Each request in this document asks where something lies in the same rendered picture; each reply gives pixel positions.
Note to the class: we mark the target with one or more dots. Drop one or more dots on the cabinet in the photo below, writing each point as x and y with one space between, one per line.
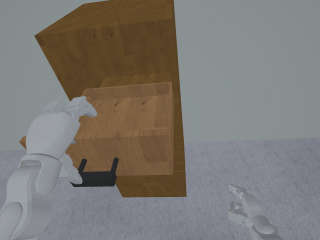
119 43

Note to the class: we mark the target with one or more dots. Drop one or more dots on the robot right forearm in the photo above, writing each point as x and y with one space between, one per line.
261 228

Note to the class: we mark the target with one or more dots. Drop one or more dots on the right robot hand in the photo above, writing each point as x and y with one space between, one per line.
241 213

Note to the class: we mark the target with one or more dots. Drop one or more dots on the handle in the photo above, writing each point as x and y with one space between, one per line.
97 178

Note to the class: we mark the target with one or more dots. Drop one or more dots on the drawer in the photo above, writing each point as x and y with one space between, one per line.
134 123

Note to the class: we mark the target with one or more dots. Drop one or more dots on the robot left forearm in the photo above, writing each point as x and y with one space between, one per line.
27 209

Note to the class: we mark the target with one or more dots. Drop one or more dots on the left robot hand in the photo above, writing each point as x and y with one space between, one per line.
52 132

